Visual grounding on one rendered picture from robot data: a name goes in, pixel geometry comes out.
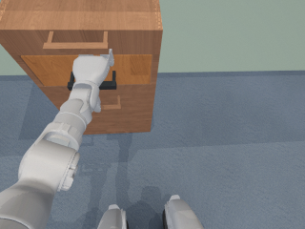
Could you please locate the robot left forearm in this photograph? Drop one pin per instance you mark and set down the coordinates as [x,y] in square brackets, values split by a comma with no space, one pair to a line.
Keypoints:
[71,122]

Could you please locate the right robot shin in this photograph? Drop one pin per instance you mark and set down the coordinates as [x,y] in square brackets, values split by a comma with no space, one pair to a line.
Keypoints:
[173,197]

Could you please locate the robot left thigh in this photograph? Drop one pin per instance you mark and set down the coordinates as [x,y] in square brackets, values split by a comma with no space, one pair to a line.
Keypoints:
[113,219]

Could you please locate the handle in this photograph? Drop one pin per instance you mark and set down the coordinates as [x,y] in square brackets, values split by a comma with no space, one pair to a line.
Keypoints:
[110,108]
[76,48]
[105,85]

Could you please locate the robot left upper arm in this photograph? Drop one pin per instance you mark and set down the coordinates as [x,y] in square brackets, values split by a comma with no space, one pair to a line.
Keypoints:
[51,167]

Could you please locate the robot left hand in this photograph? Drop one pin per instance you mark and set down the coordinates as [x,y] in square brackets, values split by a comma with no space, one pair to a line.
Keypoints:
[93,68]

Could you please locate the cabinet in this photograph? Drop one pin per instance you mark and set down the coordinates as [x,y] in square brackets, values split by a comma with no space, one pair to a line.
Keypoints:
[128,26]

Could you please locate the drawer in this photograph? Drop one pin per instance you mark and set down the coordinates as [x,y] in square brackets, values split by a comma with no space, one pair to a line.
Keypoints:
[55,70]

